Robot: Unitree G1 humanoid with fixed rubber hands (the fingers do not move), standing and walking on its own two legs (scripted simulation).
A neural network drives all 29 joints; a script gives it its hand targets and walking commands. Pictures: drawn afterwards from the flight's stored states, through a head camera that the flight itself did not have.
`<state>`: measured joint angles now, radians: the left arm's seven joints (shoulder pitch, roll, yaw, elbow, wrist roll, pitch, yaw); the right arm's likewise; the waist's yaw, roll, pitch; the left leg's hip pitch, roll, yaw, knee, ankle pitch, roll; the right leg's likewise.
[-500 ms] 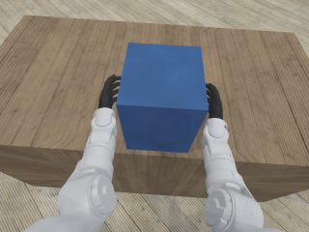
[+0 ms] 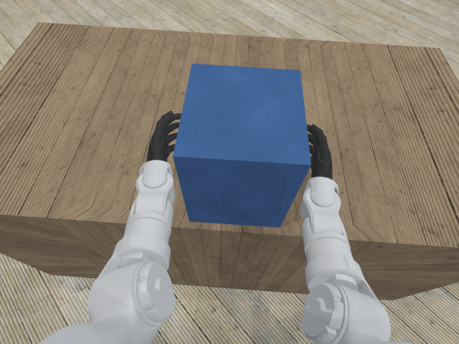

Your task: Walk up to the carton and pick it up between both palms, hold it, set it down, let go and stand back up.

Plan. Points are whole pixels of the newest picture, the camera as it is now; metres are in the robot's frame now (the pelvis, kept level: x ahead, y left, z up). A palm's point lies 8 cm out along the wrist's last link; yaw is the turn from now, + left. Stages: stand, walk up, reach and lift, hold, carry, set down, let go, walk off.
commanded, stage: reach and lift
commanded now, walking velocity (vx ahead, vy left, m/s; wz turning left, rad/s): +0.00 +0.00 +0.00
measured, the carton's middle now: (239, 152) +0.46 -0.03 +0.01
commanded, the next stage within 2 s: none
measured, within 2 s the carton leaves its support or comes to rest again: leaves its support in 0.52 s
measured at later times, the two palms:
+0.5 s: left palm (159, 159) +0.42 +0.12 +0.05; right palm (320, 172) +0.38 -0.17 +0.05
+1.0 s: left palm (142, 172) +0.38 +0.14 +0.07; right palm (317, 174) +0.36 -0.15 +0.09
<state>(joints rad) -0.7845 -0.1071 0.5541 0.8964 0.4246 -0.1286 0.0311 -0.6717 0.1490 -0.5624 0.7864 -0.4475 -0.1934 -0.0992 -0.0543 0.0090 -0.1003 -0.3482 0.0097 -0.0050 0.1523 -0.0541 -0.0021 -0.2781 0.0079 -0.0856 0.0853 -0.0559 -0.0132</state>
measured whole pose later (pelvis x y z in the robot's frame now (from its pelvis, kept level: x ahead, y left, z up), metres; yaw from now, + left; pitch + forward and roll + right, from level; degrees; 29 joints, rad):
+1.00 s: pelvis -0.03 +0.00 +0.00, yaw +3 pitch +16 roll -1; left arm -0.74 -0.04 0.40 0.95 0.29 -0.05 0.09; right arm -0.69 0.12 -0.54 0.93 -0.44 -0.18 -0.12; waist -0.10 -0.05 -0.26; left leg -0.44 0.00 -0.05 0.17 -0.01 -0.01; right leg -0.37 0.00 -0.13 0.13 -0.04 -0.02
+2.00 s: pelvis -0.03 +0.00 +0.00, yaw +3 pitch -4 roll -1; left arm -0.67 -0.03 0.25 0.35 0.29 0.52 0.05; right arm -0.63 0.03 -0.14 0.59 0.01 0.18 -0.20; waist -0.10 -0.08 0.01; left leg -0.10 0.01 -0.05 0.29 -0.12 -0.01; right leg 0.01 0.01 -0.13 0.16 -0.11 -0.02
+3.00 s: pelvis -0.05 +0.00 +0.00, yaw +3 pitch -5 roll -1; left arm -0.75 -0.02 0.26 0.12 0.36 0.84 0.00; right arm -0.71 0.02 -0.10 0.40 0.12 0.46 -0.25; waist -0.12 -0.08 0.02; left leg -0.11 0.02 -0.05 0.31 -0.11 -0.01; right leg 0.00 0.02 -0.13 0.18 -0.10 -0.02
